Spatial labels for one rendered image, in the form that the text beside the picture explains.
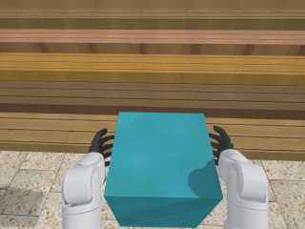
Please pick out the left robot hand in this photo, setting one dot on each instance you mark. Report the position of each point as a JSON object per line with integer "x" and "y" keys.
{"x": 97, "y": 142}

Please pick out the robot right forearm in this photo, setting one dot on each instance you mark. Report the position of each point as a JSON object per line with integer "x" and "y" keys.
{"x": 247, "y": 191}

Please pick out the robot left forearm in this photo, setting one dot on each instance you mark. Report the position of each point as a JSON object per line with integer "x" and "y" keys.
{"x": 81, "y": 198}

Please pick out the carton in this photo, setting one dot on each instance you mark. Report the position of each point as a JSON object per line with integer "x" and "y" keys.
{"x": 162, "y": 171}

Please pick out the right robot hand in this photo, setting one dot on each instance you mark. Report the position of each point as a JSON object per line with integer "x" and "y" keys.
{"x": 224, "y": 142}

